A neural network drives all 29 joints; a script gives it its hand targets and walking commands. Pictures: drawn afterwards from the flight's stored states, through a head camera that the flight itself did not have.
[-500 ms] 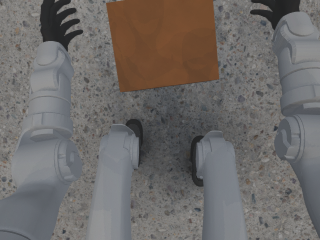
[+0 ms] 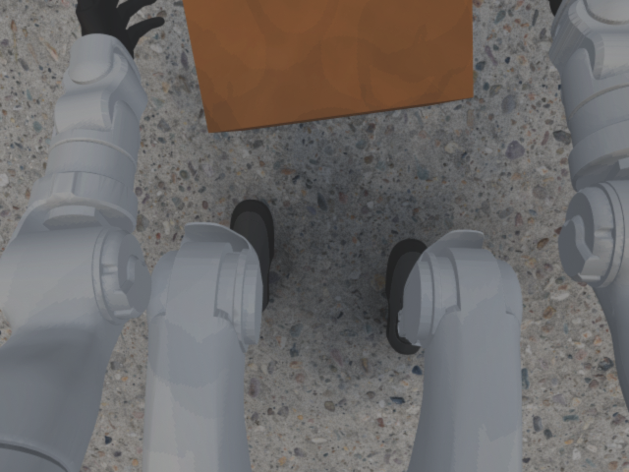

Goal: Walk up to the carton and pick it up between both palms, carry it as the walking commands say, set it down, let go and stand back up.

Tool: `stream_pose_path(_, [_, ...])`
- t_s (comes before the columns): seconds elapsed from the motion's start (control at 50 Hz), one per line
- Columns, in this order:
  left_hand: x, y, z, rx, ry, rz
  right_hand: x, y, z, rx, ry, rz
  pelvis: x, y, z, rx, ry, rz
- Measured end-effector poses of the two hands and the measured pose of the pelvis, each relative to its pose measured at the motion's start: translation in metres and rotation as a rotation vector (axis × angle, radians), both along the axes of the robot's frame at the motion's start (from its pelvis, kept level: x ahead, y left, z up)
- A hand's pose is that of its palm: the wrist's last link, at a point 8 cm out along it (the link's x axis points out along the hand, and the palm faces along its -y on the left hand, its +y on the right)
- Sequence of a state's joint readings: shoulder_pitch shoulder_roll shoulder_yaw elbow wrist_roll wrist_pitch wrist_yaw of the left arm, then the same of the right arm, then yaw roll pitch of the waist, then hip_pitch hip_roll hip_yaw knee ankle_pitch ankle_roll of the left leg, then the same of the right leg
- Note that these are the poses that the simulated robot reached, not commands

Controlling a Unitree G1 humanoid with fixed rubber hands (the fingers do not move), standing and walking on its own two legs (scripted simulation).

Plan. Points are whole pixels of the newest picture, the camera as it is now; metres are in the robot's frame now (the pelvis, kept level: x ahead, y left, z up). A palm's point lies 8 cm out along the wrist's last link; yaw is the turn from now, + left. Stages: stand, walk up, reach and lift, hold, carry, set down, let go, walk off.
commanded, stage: reach and lift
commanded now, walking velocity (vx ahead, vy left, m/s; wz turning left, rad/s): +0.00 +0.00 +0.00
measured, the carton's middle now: (324, 13) +0.55 +0.03 -0.30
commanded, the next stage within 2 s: none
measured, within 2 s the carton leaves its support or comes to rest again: leaves its support in 1.66 s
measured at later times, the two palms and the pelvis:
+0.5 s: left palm (116, 24) +0.51 +0.25 -0.21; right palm (539, 4) +0.54 -0.20 -0.23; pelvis +0.01 +0.00 -0.03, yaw -1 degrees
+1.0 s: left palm (144, 19) +0.52 +0.22 -0.22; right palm (512, 0) +0.55 -0.17 -0.23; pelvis +0.00 +0.00 -0.02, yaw -1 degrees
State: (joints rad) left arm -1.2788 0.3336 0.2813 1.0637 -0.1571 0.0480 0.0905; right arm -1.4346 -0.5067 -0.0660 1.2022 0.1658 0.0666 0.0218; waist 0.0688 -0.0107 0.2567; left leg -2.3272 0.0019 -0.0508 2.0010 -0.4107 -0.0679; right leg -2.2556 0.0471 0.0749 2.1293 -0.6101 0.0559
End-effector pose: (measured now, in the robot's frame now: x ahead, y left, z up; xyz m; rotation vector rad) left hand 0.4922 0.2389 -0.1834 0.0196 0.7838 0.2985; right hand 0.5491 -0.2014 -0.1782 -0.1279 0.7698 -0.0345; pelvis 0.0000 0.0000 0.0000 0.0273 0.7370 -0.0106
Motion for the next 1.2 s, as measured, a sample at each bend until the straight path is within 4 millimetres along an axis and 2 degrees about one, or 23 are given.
stream_pose_path(0.14, [0.005, 0.012, -0.022, 0.041, 0.033, -0.009, -0.008, 0.002, -0.040, 0.016, 0.022, 0.001, 0.003, 0.000, -0.016, 0.006, -0.024, -0.012])
stream_pose_path(0.26, [0.014, 0.008, -0.032, 0.022, 0.038, -0.004, -0.013, 0.004, -0.060, 0.007, 0.025, 0.014, 0.007, 0.002, -0.026, 0.008, -0.042, -0.012])
stream_pose_path(0.4, [0.022, 0.007, -0.032, 0.021, 0.017, 0.002, -0.005, 0.004, -0.055, 0.001, -0.011, 0.018, 0.010, 0.003, -0.033, 0.007, -0.051, -0.018])
stream_pose_path(0.6, [0.014, 0.006, -0.030, 0.018, 0.024, 0.000, -0.008, 0.010, -0.050, 0.004, 0.000, 0.024, 0.002, 0.002, -0.030, 0.007, -0.059, -0.022])
stream_pose_path(0.9, [0.023, -0.021, -0.032, -0.015, 0.028, -0.029, -0.005, 0.035, -0.049, 0.031, -0.006, 0.052, -0.003, 0.004, -0.026, 0.000, -0.065, -0.024])
stream_pose_path(1.2, [0.023, -0.023, -0.034, 0.001, 0.022, -0.015, -0.003, 0.037, -0.048, 0.006, 0.001, 0.060, -0.002, 0.005, -0.023, 0.001, -0.057, -0.030])
